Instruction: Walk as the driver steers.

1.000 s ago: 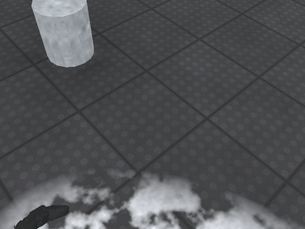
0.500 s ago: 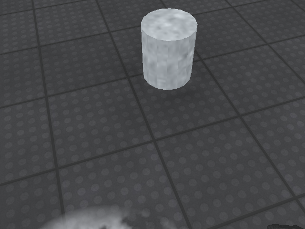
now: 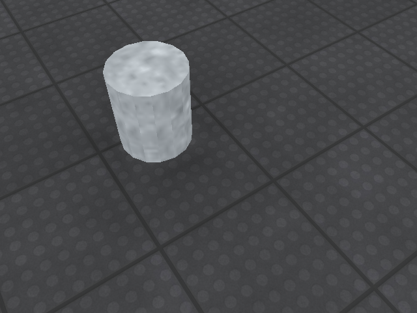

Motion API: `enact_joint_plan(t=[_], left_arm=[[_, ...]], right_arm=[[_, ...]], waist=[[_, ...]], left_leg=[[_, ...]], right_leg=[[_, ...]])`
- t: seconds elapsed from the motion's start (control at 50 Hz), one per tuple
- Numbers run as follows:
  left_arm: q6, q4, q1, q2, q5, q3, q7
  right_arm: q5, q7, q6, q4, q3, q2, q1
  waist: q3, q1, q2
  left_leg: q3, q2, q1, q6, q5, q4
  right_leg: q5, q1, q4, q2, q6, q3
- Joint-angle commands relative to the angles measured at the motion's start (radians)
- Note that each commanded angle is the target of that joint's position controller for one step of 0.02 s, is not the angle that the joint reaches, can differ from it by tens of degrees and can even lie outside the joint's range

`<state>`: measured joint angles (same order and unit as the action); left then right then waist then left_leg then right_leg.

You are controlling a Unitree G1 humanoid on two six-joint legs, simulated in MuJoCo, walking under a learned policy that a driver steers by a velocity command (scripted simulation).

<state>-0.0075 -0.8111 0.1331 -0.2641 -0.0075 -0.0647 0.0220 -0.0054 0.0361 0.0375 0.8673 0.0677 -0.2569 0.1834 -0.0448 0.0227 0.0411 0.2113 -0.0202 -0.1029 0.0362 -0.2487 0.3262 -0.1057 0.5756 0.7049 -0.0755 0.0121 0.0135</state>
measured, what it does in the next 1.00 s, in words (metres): steps on the spot, turning right: right foot, then left foot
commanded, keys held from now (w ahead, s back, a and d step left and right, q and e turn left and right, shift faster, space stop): e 0.76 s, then no key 0.24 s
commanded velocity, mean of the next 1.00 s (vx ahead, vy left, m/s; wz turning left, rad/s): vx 0.03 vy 0.00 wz -0.51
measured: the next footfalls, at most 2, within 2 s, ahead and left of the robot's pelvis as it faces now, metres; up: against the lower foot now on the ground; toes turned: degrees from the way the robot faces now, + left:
right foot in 0.08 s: +0.15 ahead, -0.12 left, +0.00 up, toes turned -6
left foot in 0.52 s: +0.17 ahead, +0.11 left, +0.00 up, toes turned -23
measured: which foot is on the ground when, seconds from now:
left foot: down 0.00-0.10, up 0.12-0.50, down 0.52-0.94, up 0.96-1.00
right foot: up 0.00-0.06, down 0.08-0.52, up 0.54-0.92, down 0.94-1.00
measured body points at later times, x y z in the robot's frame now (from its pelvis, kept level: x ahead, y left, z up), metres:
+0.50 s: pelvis +0.07 +0.01 -0.01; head +0.11 +0.00 +0.44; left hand +0.30 +0.24 -0.11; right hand +0.13 -0.31 -0.12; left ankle +0.13 +0.13 -0.74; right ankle +0.11 -0.11 -0.74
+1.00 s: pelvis +0.06 -0.01 -0.01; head +0.08 -0.04 +0.44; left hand +0.36 +0.12 -0.09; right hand +0.00 -0.31 -0.13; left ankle +0.12 +0.13 -0.72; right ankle +0.01 -0.10 -0.74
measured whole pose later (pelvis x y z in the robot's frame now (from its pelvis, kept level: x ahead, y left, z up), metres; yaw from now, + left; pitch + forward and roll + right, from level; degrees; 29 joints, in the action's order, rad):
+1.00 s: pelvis +0.06 -0.01 -0.01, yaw -32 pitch +1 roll +0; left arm 0.05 -0.63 0.14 -0.28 0.01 -0.06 0.00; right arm 0.00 0.01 -0.01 0.82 0.07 -0.32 0.17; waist -0.05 0.04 -0.03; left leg 0.06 0.09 -0.33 -0.06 -0.48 0.74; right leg -0.27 0.27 0.52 0.01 -0.02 0.00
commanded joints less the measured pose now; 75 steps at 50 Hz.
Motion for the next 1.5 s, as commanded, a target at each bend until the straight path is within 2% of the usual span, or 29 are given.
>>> enact_joint_plan(t=[0.02, 0.06, 0.08, 0.1, 0.12, 0.14, 0.16, 0.2, 0.24, 0.44, 0.5, 0.52, 0.54, 0.56, 0.58, 0.64, 0.78, 0.88, 0.92, 0.94, 0.96, 0.98, 1.0, 1.04, 1.24, 1.28, 1.3, 1.34, 1.5], left_arm=[[0.001, 0.094, -0.015, -0.091, 0.001, -0.026, 0.019], [-0.001, 0.093, 0.043, -0.101, 0.000, -0.037, 0.024], [-0.006, 0.080, 0.118, -0.149, 0.005, -0.057, 0.015], [-0.007, 0.085, 0.186, -0.267, 0.014, -0.090, -0.009], [-0.003, 0.105, 0.171, -0.306, 0.033, -0.089, -0.015], [-0.008, 0.125, 0.158, -0.239, 0.021, -0.069, -0.007], [-0.014, 0.141, 0.092, -0.206, 0.013, -0.059, -0.008], [-0.004, 0.149, 0.007, -0.148, -0.012, -0.046, -0.022], [0.003, 0.164, -0.008, -0.185, 0.008, -0.055, -0.032], [0.032, 0.190, -0.007, -0.202, 0.002, -0.065, -0.057], [0.046, 0.202, -0.026, -0.191, -0.011, -0.059, -0.063], [0.049, 0.206, 0.001, -0.155, -0.011, -0.048, -0.065], [0.043, 0.233, 0.022, -0.107, -0.014, -0.039, -0.061], [0.027, 0.237, 0.015, -0.185, 0.001, -0.060, -0.055], [0.027, 0.212, 0.045, -0.234, -0.005, -0.080, -0.050], [0.056, 0.169, 0.091, -0.177, -0.004, -0.073, -0.053], [0.055, 0.261, -0.035, -0.108, -0.011, -0.034, -0.031], [0.061, 0.251, 0.014, -0.118, -0.007, -0.034, -0.021], [0.061, 0.217, 0.084, -0.120, -0.003, -0.039, -0.019], [0.061, 0.215, 0.104, -0.159, -0.001, -0.047, -0.027], [0.063, 0.238, 0.107, -0.246, 0.011, -0.057, -0.044], [0.046, 0.240, 0.089, -0.197, 0.036, -0.039, -0.035], [0.027, 0.231, 0.065, -0.173, 0.040, -0.032, -0.026], [0.006, 0.213, -0.005, -0.159, 0.027, -0.026, -0.025], [0.006, 0.122, -0.059, -0.104, 0.008, 0.001, -0.030], [-0.005, 0.092, -0.001, -0.079, 0.023, 0.012, -0.025], [-0.008, 0.086, 0.047, -0.075, 0.029, 0.007, -0.022], [0.000, 0.076, -0.036, -0.109, 0.026, 0.000, -0.029], [0.014, -0.007, -0.003, -0.084, 0.017, -0.002, -0.044]], right_arm=[[0.020, 0.012, -0.014, -0.052, 0.045, -0.184, -0.033], [0.033, 0.019, -0.028, -0.057, 0.049, -0.186, -0.051], [0.029, 0.019, -0.031, -0.047, 0.046, -0.171, -0.008], [-0.006, 0.015, -0.025, -0.076, 0.034, -0.141, -0.007], [-0.024, 0.005, -0.021, -0.115, 0.016, -0.093, -0.001], [-0.009, -0.012, -0.017, -0.096, 0.025, -0.135, -0.021], [0.020, -0.016, -0.018, -0.106, 0.028, -0.140, -0.058], [-0.008, 0.009, -0.036, -0.094, 0.035, -0.139, -0.103], [0.000, 0.013, -0.049, -0.095, 0.035, -0.135, -0.058], [0.014, -0.003, -0.024, -0.093, 0.028, -0.124, -0.076], [0.015, -0.019, -0.006, -0.068, 0.037, -0.136, 0.013], [0.000, -0.017, -0.006, -0.063, 0.053, -0.196, 0.052], [-0.023, -0.008, -0.019, -0.069, 0.072, -0.291, 0.022], [-0.053, -0.009, -0.016, -0.098, 0.061, -0.249, -0.009], [-0.046, -0.002, -0.014, -0.128, 0.044, -0.193, -0.076], [-0.002, 0.011, -0.019, -0.144, 0.025, -0.140, -0.125], [-0.005, 0.018, -0.042, -0.131, 0.046, -0.209, -0.011], [0.024, -0.014, -0.043, -0.123, 0.052, -0.238, -0.031], [0.040, -0.018, -0.041, -0.105, 0.039, -0.207, -0.031], [0.021, -0.025, -0.033, -0.086, 0.022, -0.159, 0.018], [-0.040, -0.040, -0.022, -0.114, -0.010, -0.076, 0.027], [-0.016, -0.029, -0.024, -0.128, 0.007, -0.123, -0.032], [0.007, -0.022, -0.032, -0.125, 0.022, -0.177, -0.056], [0.010, -0.009, -0.049, -0.093, 0.032, -0.176, -0.036], [0.004, -0.013, -0.047, -0.056, 0.003, -0.111, 0.021], [-0.017, -0.013, -0.041, -0.055, 0.007, -0.172, 0.036], [-0.002, -0.014, -0.041, -0.037, 0.021, -0.224, 0.004], [-0.007, -0.024, -0.030, -0.041, 0.000, -0.136, -0.026], [-0.004, -0.010, -0.013, 0.015, -0.014, -0.121, -0.007]], waist=[[0.074, -0.017, -0.125], [0.095, -0.055, -0.109], [0.142, -0.080, -0.050], [0.212, -0.090, 0.145], [0.317, -0.051, 0.291], [0.375, -0.087, 0.125], [0.294, -0.068, 0.074], [0.174, -0.036, -0.052], [0.154, -0.004, 0.087], [0.165, -0.037, 0.130], [0.158, 0.014, 0.123], [0.170, 0.009, 0.035], [0.129, -0.047, -0.267], [0.123, -0.027, -0.316], [0.113, -0.051, -0.226], [0.067, -0.053, -0.167], [0.101, 0.036, -0.212], [0.106, 0.010, -0.225], [0.111, -0.034, -0.191], [0.155, -0.026, -0.093], [0.201, 0.009, 0.204], [0.210, -0.045, 0.190], [0.165, -0.050, 0.125], [0.111, -0.023, 0.108], [0.098, 0.011, 0.079], [0.101, -0.011, -0.023], [0.084, -0.078, -0.155], [0.052, -0.024, -0.123], [0.035, -0.013, -0.065]], left_leg=[[-0.097, 0.325, 0.067, 0.138, 0.614, 0.035], [-0.072, 0.298, 0.068, 0.095, 0.677, 0.179], [-0.040, 0.232, 0.024, 0.040, 0.641, 0.336], [-0.004, 0.135, -0.187, -0.043, 0.312, 0.619], [-0.108, -0.058, -0.494, -0.100, -0.442, 0.918], [-0.294, -0.012, -0.515, -0.083, -0.448, 0.998], [-0.298, 0.016, -0.550, -0.067, -0.376, 0.995], [-0.281, 0.059, -0.546, -0.060, -0.234, 0.835], [-0.284, 0.040, -0.462, -0.081, -0.189, 0.765], [-0.297, -0.016, -0.298, -0.097, -0.092, 0.356], [-0.274, -0.009, -0.134, -0.056, 0.041, 0.087], [-0.379, 0.130, -0.021, -0.007, 0.055, 0.013], [-0.633, 0.340, 0.023, 0.126, 0.150, -0.046], [-0.755, 0.449, -0.060, 0.241, 0.219, -0.073], [-0.659, 0.406, -0.081, 0.226, 0.238, -0.053], [-0.437, 0.280, -0.060, 0.141, 0.255, -0.017], [-0.310, 0.305, 0.068, 0.182, 0.365, -0.008], [-0.285, 0.316, 0.010, 0.173, 0.423, 0.043], [-0.248, 0.282, -0.056, 0.107, 0.374, 0.123], [-0.191, 0.234, -0.157, 0.026, 0.236, 0.215], [-0.097, 0.128, -0.375, -0.078, -0.245, 0.453], [-0.188, 0.090, -0.411, -0.109, -0.420, 0.590], [-0.221, 0.103, -0.408, -0.115, -0.396, 0.668], [-0.243, 0.109, -0.421, -0.114, -0.295, 0.682], [-0.203, 0.068, -0.091, -0.091, 0.038, 0.130], [-0.307, 0.154, 0.040, -0.048, 0.336, 0.058], [-0.293, 0.159, -0.033, -0.005, 0.227, 0.106], [-0.285, 0.127, -0.139, -0.005, 0.038, 0.061], [-0.256, 0.094, -0.112, -0.028, 0.072, 0.073]], right_leg=[[-0.089, -0.048, -0.040, 0.004, -0.033, 0.016], [-0.057, -0.148, -0.162, 0.053, -0.071, 0.060], [0.137, -0.294, -0.255, 0.076, -0.108, 0.036], [0.647, -0.505, -0.252, -0.102, -0.195, -0.229], [0.740, -0.713, -0.282, -0.313, -0.435, -0.589], [0.633, -0.687, -0.310, -0.295, -0.420, -0.557], [0.524, -0.611, -0.315, -0.248, -0.366, -0.447], [0.211, -0.464, -0.370, -0.137, -0.238, -0.336], [0.192, -0.353, -0.397, -0.135, -0.274, -0.354], [-0.081, -0.313, -0.384, -0.073, -0.215, -0.455], [-0.073, -0.275, -0.317, -0.023, -0.160, -0.464], [-0.189, -0.178, -0.206, 0.035, -0.107, -0.404], [-0.423, 0.034, 0.015, 0.210, -0.046, -0.184], [-0.511, 0.065, 0.257, 0.175, -0.004, -0.163], [-0.443, 0.048, 0.380, 0.147, 0.006, -0.184], [-0.302, 0.086, 0.521, 0.129, 0.052, -0.142], [-0.290, 0.006, 0.209, 0.048, 0.088, -0.037], [-0.247, -0.215, -0.077, 0.080, 0.030, 0.027], [-0.035, -0.397, -0.344, 0.100, -0.027, 0.037], [0.153, -0.562, -0.371, 0.023, -0.057, -0.070], [0.584, -0.713, -0.306, -0.233, -0.154, -0.352], [0.551, -0.572, -0.324, -0.323, -0.327, -0.399], [0.431, -0.512, -0.353, -0.265, -0.328, -0.349], [0.297, -0.472, -0.366, -0.172, -0.242, -0.258], [0.109, -0.373, -0.341, -0.105, -0.198, -0.219], [-0.063, -0.301, -0.305, -0.029, -0.101, -0.177], [-0.135, -0.322, -0.325, 0.040, -0.064, -0.107], [-0.126, -0.392, -0.282, 0.056, -0.039, -0.085], [-0.026, -0.386, -0.285, 0.048, -0.036, -0.088]])
Keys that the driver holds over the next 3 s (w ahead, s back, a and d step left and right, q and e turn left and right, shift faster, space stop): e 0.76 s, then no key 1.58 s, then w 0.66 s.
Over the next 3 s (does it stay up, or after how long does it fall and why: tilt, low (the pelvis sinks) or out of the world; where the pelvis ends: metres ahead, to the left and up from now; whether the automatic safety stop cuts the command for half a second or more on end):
stays up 0.25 -0.12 -0.01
